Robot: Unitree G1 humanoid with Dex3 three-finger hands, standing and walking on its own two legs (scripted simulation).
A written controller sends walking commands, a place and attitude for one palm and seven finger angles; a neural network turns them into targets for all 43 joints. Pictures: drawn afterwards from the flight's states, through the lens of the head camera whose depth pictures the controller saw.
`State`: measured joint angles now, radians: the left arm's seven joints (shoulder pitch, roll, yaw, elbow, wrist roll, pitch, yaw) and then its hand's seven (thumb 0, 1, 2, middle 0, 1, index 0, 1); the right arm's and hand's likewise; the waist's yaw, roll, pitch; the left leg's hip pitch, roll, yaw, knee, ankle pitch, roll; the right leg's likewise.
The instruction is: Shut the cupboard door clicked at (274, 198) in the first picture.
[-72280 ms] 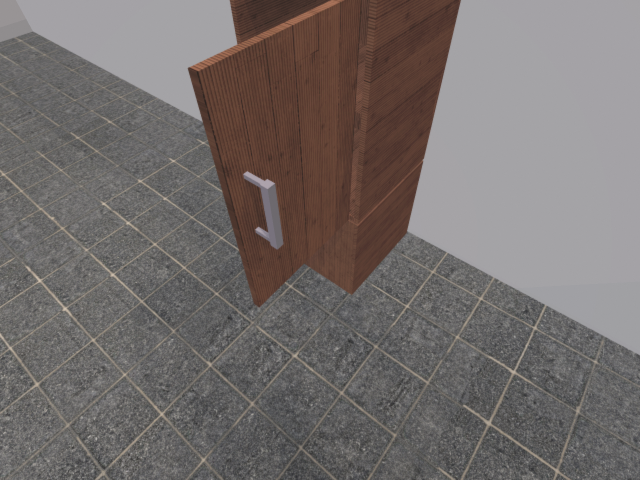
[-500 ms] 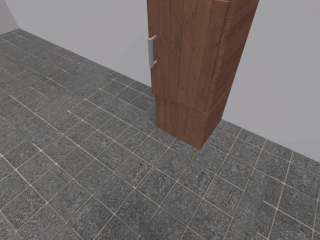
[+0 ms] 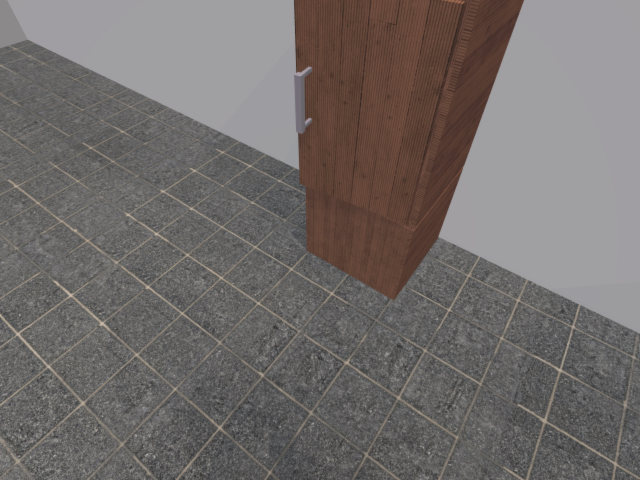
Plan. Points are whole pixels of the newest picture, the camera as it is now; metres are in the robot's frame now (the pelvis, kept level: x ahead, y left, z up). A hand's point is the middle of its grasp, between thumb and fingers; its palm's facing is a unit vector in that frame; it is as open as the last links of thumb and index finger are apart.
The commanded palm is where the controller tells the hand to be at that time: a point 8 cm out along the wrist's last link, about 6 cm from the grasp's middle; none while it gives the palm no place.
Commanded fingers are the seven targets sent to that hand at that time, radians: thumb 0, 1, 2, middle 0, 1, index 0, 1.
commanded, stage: look to check the result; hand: left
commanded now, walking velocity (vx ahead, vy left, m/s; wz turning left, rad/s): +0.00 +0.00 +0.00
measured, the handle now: (304, 101) +1.00 +0.09 -0.04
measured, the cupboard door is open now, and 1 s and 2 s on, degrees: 7 7 7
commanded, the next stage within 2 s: walk to a spot facing it in 0.44 s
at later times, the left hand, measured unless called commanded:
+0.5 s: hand out of the picture +0.06 +0.21 -0.17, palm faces +0.01 -0.96 -0.28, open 7.4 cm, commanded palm none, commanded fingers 0.00 0.90 0.90 -0.20 -0.30 -0.20 -0.30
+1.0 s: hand out of the picture +0.01 +0.23 -0.21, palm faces +0.22 -0.95 -0.23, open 7.4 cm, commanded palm none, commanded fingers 0.00 0.90 0.90 -0.20 -0.30 -0.20 -0.30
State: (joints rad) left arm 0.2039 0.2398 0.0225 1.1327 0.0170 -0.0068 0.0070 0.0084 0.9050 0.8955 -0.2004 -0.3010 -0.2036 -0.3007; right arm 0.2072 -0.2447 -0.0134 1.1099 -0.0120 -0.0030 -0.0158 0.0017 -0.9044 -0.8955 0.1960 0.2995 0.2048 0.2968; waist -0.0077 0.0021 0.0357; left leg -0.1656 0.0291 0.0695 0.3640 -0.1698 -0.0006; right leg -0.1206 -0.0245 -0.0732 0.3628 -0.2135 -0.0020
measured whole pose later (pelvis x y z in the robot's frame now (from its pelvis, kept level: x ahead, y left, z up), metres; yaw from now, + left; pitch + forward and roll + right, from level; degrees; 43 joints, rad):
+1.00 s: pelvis +0.00 +0.02 -0.03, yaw +13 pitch -2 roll +0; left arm 0.19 0.23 0.07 1.00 0.02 0.06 0.03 0.01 0.90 0.90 -0.20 -0.30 -0.20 -0.30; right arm 0.24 -0.18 -0.04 1.00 -0.02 0.04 0.01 0.00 -0.90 -0.90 0.20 0.30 0.20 0.30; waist -0.03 -0.04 0.12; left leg -0.36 0.00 0.06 0.70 -0.28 0.04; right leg -0.30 -0.10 -0.12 0.91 -0.54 0.03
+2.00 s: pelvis +0.12 +0.11 -0.02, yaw +49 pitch -1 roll +2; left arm 0.31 0.20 0.07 0.97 0.03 -0.01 -0.01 0.01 0.91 0.90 -0.20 -0.30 -0.20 -0.30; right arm 0.16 -0.20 -0.03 0.92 -0.02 -0.04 0.00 0.00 -0.91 -0.90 0.20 0.30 0.21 0.30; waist 0.03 -0.02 0.09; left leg -0.27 -0.05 0.09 0.54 -0.25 0.06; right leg -0.51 -0.16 -0.05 1.14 -0.35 0.03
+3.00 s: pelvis +0.28 +0.28 +0.00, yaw +32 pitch +1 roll -2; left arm 0.17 0.26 0.12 0.91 0.03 0.07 -0.02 0.01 0.91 0.90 -0.19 -0.30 -0.20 -0.30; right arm 0.19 -0.20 -0.05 0.94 -0.03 0.01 -0.03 0.00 -0.91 -0.90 0.20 0.30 0.21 0.30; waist 0.00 0.01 0.08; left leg -0.23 0.14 0.26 0.49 -0.27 0.03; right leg -0.42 -0.05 -0.06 0.86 -0.39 0.05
